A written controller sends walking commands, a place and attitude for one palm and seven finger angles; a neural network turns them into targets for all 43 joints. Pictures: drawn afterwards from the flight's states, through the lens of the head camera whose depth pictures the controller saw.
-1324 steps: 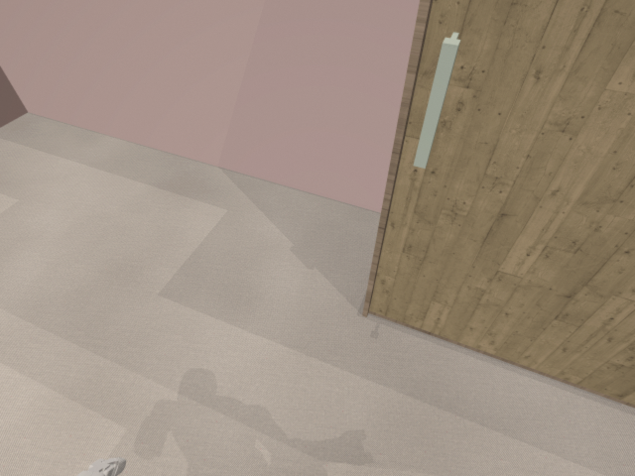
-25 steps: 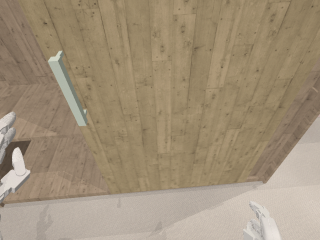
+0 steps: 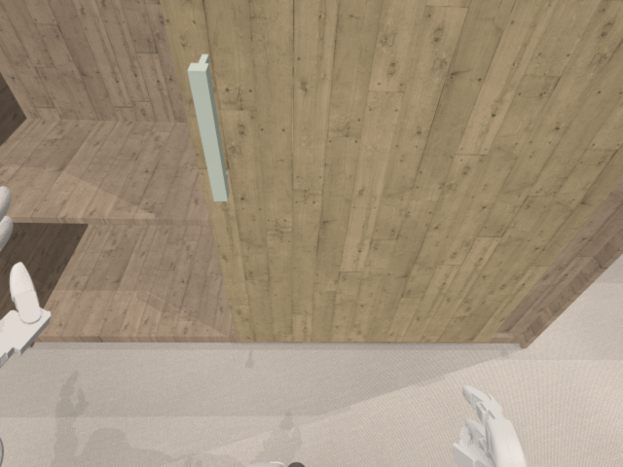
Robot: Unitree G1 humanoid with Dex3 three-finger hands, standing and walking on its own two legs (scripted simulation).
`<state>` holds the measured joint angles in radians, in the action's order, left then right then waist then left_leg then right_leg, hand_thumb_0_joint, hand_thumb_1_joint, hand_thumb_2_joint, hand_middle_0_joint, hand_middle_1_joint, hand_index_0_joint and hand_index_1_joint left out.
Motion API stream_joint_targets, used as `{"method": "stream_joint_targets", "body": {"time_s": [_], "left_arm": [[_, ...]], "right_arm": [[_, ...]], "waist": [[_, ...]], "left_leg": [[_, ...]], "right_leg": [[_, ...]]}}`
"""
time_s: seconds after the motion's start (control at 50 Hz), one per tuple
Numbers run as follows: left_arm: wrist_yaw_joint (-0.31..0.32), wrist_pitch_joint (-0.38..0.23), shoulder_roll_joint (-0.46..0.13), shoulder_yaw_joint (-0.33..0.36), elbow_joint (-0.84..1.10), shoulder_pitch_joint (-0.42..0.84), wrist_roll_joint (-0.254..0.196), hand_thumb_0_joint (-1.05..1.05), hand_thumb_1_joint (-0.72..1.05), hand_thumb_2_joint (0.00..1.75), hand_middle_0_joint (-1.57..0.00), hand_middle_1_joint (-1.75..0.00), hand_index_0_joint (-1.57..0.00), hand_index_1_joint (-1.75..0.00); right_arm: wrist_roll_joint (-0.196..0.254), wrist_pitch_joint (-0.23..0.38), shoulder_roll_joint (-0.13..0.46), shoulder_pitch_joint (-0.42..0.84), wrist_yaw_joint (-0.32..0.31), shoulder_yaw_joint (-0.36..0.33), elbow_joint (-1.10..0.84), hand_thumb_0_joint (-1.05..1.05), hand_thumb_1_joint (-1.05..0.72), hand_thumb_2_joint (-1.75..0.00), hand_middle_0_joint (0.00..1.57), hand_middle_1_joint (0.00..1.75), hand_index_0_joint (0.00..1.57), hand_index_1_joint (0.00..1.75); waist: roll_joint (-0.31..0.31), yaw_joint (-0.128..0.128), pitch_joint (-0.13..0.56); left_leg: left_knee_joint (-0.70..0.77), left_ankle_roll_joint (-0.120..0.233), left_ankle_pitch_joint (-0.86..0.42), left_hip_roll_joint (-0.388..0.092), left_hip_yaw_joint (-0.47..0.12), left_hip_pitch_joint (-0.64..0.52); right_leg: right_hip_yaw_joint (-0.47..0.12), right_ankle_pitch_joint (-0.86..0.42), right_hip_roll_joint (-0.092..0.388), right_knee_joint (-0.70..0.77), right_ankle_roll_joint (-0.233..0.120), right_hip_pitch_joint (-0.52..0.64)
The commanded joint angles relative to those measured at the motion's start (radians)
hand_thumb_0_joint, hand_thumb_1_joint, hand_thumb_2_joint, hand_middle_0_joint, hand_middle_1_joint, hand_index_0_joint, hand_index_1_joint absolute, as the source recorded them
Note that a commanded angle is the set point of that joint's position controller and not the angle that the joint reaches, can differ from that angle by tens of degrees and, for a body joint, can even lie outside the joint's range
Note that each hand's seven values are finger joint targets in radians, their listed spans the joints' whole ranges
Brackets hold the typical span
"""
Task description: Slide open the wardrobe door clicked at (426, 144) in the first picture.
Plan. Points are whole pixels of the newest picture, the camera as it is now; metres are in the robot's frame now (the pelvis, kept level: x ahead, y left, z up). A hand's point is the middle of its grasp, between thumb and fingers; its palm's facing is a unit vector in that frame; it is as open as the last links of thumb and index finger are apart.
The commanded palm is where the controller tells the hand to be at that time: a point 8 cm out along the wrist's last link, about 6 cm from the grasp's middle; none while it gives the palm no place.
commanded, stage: step back with the hand held close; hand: left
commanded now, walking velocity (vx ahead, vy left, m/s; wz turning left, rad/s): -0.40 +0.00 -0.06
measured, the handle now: (213, 133) +0.58 +0.24 +0.11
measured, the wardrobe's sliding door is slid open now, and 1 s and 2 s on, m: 0.69 0.69 0.69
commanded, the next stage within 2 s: stop stepping back and stand still in 0.30 s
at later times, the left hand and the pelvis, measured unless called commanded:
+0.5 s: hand out of the picture +0.08 +0.32 +0.17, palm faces +0.45 -0.82 -0.34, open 7.4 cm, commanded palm +0.02 +0.35 +0.19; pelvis -0.13 +0.05 -0.01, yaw -1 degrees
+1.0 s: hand out of the picture -0.02 +0.33 +0.18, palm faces +0.39 -0.82 -0.41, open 7.4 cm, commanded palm -0.07 +0.37 +0.19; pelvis -0.23 +0.09 +0.00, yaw -5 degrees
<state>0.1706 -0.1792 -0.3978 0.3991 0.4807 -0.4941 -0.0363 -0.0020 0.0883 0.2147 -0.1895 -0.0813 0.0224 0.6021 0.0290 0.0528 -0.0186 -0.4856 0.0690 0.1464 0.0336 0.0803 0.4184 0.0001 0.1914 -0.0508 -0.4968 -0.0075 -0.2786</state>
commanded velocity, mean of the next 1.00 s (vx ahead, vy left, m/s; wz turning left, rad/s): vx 0.00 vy -0.06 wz -0.03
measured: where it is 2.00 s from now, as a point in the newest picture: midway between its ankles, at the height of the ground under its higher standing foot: outside the picture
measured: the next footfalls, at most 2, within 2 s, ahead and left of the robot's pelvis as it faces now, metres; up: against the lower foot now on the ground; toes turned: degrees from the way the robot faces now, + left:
left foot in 0.36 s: +0.06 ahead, +0.12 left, +0.00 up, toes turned +3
right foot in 0.64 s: -0.19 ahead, -0.02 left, +0.00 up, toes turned -1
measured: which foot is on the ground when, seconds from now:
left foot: down 0.00-0.22, up 0.24-0.34, down 0.36-0.60, up 0.62-0.80, down 0.82-1.00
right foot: down 0.00-0.36, up 0.38-0.62, down 0.64-1.00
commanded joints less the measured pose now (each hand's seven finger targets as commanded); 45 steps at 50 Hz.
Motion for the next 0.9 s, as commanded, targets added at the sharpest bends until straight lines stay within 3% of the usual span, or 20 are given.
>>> {"method": "stream_joint_targets", "body": {"time_s": [0.0, 0.14, 0.18, 0.2, 0.22, 0.3, 0.32, 0.34, 0.36, 0.42, 0.54, 0.56, 0.58, 0.6, 0.62, 0.66, 0.74, 0.76, 0.82, 0.88], "left_arm": [[0.014, -0.064, -0.187, 0.109, 0.219, 0.162, 0.011, 0.00, 0.90, 0.90, -0.20, -0.30, -0.20, -0.30], [0.000, -0.068, -0.188, 0.126, 0.243, -0.008, -0.033, 0.00, 0.90, 0.90, -0.20, -0.30, -0.20, -0.30], [0.002, -0.080, -0.214, 0.127, 0.263, 0.021, -0.032, 0.00, 0.90, 0.90, -0.20, -0.30, -0.20, -0.30], [0.007, -0.082, -0.237, 0.137, 0.295, 0.041, -0.031, 0.00, 0.90, 0.90, -0.20, -0.30, -0.20, -0.30], [0.013, -0.078, -0.235, 0.120, 0.302, 0.110, -0.002, 0.00, 0.90, 0.90, -0.20, -0.30, -0.20, -0.30], [0.002, -0.045, -0.184, 0.051, 0.244, 0.282, 0.007, 0.00, 0.90, 0.90, -0.20, -0.30, -0.20, -0.30], [0.002, -0.051, -0.214, 0.098, 0.244, 0.254, 0.009, 0.00, 0.90, 0.90, -0.20, -0.30, -0.20, -0.30], [0.009, -0.055, -0.221, 0.121, 0.249, 0.223, 0.006, 0.00, 0.90, 0.90, -0.20, -0.30, -0.20, -0.30], [-0.004, -0.069, -0.208, 0.118, 0.224, 0.151, 0.000, 0.00, 0.90, 0.90, -0.20, -0.30, -0.20, -0.30], [-0.017, -0.047, -0.185, 0.128, 0.317, 0.045, -0.026, 0.00, 0.90, 0.90, -0.20, -0.30, -0.20, -0.30], [0.019, 0.011, -0.185, 0.096, 0.335, 0.045, -0.023, 0.00, 0.90, 0.90, -0.20, -0.30, -0.20, -0.30], [0.019, 0.024, -0.201, 0.103, 0.306, 0.032, -0.016, 0.00, 0.90, 0.90, -0.20, -0.30, -0.20, -0.30], [0.016, 0.027, -0.239, 0.125, 0.293, 0.016, -0.011, 0.00, 0.90, 0.90, -0.20, -0.30, -0.20, -0.30], [0.017, 0.020, -0.256, 0.146, 0.303, 0.037, -0.021, 0.00, 0.90, 0.90, -0.20, -0.30, -0.20, -0.30], [0.023, -0.003, -0.303, 0.180, 0.372, 0.148, -0.029, 0.00, 0.90, 0.90, -0.20, -0.30, -0.20, -0.30], [0.013, 0.004, -0.175, 0.095, 0.133, 0.118, -0.021, 0.00, 0.90, 0.90, -0.20, -0.30, -0.20, -0.30], [0.026, -0.001, -0.171, 0.073, 0.094, 0.107, 0.000, 0.00, 0.90, 0.90, -0.20, -0.30, -0.20, -0.30], [0.025, -0.010, -0.172, 0.070, 0.126, 0.105, -0.003, 0.00, 0.90, 0.90, -0.20, -0.30, -0.20, -0.30], [0.021, -0.041, -0.219, 0.115, 0.220, 0.108, -0.016, 0.00, 0.90, 0.90, -0.20, -0.30, -0.20, -0.30], [0.008, -0.041, -0.198, 0.105, 0.263, 0.092, 0.009, 0.00, 0.90, 0.90, -0.20, -0.30, -0.20, -0.30]], "right_arm": [[0.003, 0.054, 0.153, 0.121, -0.020, -0.065, -0.166, 0.00, -0.90, -0.90, 0.20, 0.30, 0.20, 0.30], [0.002, 0.059, 0.125, 0.129, 0.015, -0.080, -0.180, 0.00, -0.90, -0.90, 0.20, 0.30, 0.20, 0.30], [0.008, 0.049, 0.125, 0.106, 0.020, -0.085, -0.163, 0.00, -0.90, -0.90, 0.20, 0.30, 0.20, 0.30], [0.013, 0.054, 0.115, 0.097, 0.022, -0.094, -0.155, 0.00, -0.90, -0.90, 0.20, 0.30, 0.20, 0.30], [-0.003, 0.048, 0.108, 0.111, 0.023, -0.086, -0.147, 0.00, -0.90, -0.90, 0.20, 0.30, 0.20, 0.30], [0.009, 0.019, 0.109, 0.106, -0.004, -0.049, -0.098, 0.00, -0.90, -0.90, 0.20, 0.30, 0.20, 0.30], [0.008, 0.031, 0.158, 0.127, -0.017, -0.069, -0.122, 0.00, -0.90, -0.90, 0.20, 0.30, 0.20, 0.30], [-0.005, 0.049, 0.129, 0.122, -0.024, -0.071, -0.134, 0.00, -0.90, -0.90, 0.20, 0.30, 0.20, 0.30], [0.006, 0.070, 0.115, 0.110, -0.014, -0.082, -0.129, 0.00, -0.90, -0.90, 0.20, 0.30, 0.20, 0.30], [-0.001, 0.092, 0.129, 0.089, 0.012, -0.093, -0.140, 0.00, -0.90, -0.90, 0.20, 0.30, 0.20, 0.30], [-0.015, 0.092, 0.096, 0.078, 0.026, -0.066, -0.130, 0.00, -0.90, -0.90, 0.20, 0.30, 0.20, 0.30], [-0.015, 0.078, 0.089, 0.065, 0.028, -0.071, -0.127, 0.00, -0.90, -0.90, 0.20, 0.30, 0.20, 0.30], [-0.007, 0.061, 0.078, 0.051, 0.030, -0.078, -0.117, 0.00, -0.90, -0.90, 0.20, 0.30, 0.20, 0.30], [-0.006, 0.056, 0.100, 0.076, 0.025, -0.077, -0.121, 0.00, -0.90, -0.90, 0.20, 0.30, 0.20, 0.30], [-0.018, 0.043, 0.089, 0.090, 0.019, -0.054, -0.091, 0.00, -0.90, -0.90, 0.20, 0.30, 0.20, 0.30], [0.003, 0.058, 0.098, 0.058, 0.012, -0.059, -0.071, 0.00, -0.90, -0.90, 0.20, 0.30, 0.20, 0.30], [0.006, 0.057, 0.108, 0.068, -0.016, -0.055, -0.078, 0.00, -0.90, -0.90, 0.20, 0.30, 0.20, 0.30], [0.006, 0.064, 0.119, 0.058, -0.021, -0.057, -0.087, 0.00, -0.90, -0.90, 0.20, 0.30, 0.20, 0.30], [0.009, 0.067, 0.150, 0.076, -0.028, -0.060, -0.123, 0.00, -0.90, -0.90, 0.20, 0.30, 0.20, 0.30], [-0.008, 0.083, 0.123, 0.084, -0.007, -0.056, -0.096, 0.00, -0.90, -0.90, 0.20, 0.30, 0.20, 0.30]], "waist": [[0.128, -0.022, 0.083], [0.151, -0.017, 0.163], [-0.029, -0.033, 0.134], [-0.230, -0.033, 0.128], [-0.295, -0.026, 0.041], [0.014, -0.073, -0.026], [0.289, -0.043, 0.006], [0.367, -0.031, 0.093], [0.253, -0.031, 0.194], [0.079, -0.032, 0.181], [0.298, -0.031, 0.143], [0.182, -0.030, 0.141], [-0.107, -0.031, 0.137], [-0.220, -0.032, 0.059], [-0.160, -0.063, 0.044], [-0.147, -0.077, 0.014], [-0.091, -0.063, 0.011], [-0.058, -0.067, 0.032], [0.213, -0.066, 0.029], [0.224, -0.062, -0.029]], "left_leg": [[0.288, -0.025, 0.500, -0.199, -0.282, 0.048], [0.310, -0.122, 0.374, -0.224, -0.153, -0.016], [-0.014, -0.151, 0.341, -0.104, -0.046, -0.158], [-0.376, -0.155, 0.272, -0.038, -0.083, -0.309], [-0.592, -0.129, 0.308, -0.027, -0.136, -0.217], [0.018, -0.101, 0.173, -0.067, -0.118, -0.117], [0.172, -0.021, 0.088, -0.259, -0.331, -0.044], [0.268, 0.052, 0.095, -0.384, -0.432, 0.008], [0.323, 0.051, 0.427, -0.410, -0.396, 0.047], [0.326, 0.035, 0.445, -0.351, -0.361, -0.024], [0.424, -0.207, 0.519, -0.174, -0.108, -0.006], [0.254, -0.232, 0.465, -0.089, 0.000, -0.021], [-0.198, -0.185, 0.307, -0.019, 0.089, -0.093], [-0.551, -0.137, 0.276, -0.009, -0.063, -0.059], [-0.681, -0.128, 0.206, -0.067, -0.130, 0.017], [-0.468, -0.102, 0.194, -0.085, -0.087, 0.095], [-0.104, -0.060, 0.257, -0.069, 0.013, -0.138], [-0.014, -0.043, 0.270, -0.079, -0.008, -0.192], [0.284, 0.064, 0.442, -0.359, -0.456, -0.216], [0.375, 0.068, 0.604, -0.333, -0.372, -0.024]], "right_leg": [[-0.070, 0.214, 0.006, -0.032, -0.020, 0.041], [0.003, 0.285, -0.021, -0.059, -0.062, 0.112], [-0.195, 0.407, 0.117, 0.189, -0.144, -0.137], [-0.446, 0.507, 0.318, 0.342, -0.232, -0.400], [-0.527, 0.326, 0.434, 0.356, -0.274, -0.448], [-0.130, -0.013, 0.178, -0.033, -0.044, -0.227], [-0.055, 0.126, 0.047, -0.234, 0.015, -0.211], [-0.034, 0.326, -0.027, -0.472, 0.027, -0.131], [-0.083, 0.317, -0.043, -0.655, 0.020, -0.013], [-0.054, 0.296, -0.038, -0.687, 0.024, -0.094], [0.170, 0.377, -0.116, -0.030, -0.054, 0.266], [0.131, 0.342, -0.065, 0.146, -0.095, 0.277], [-0.134, 0.341, 0.160, 0.296, -0.182, 0.092], [-0.461, 0.401, 0.411, 0.429, -0.288, -0.179], [-0.360, 0.325, 0.418, 0.365, -0.295, -0.213], [-0.241, 0.372, 0.290, 0.304, -0.174, -0.056], [-0.154, 0.403, 0.234, 0.206, -0.134, -0.088], [-0.128, 0.368, 0.198, 0.133, -0.113, -0.080], [0.054, 0.291, 0.016, -0.252, 0.004, -0.196], [0.035, 0.261, 0.043, -0.342, -0.012, -0.085]]}}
